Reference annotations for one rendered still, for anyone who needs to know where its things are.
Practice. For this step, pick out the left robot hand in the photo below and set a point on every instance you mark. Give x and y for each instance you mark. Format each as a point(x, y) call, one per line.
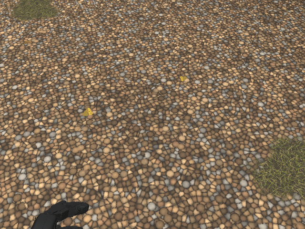
point(58, 212)

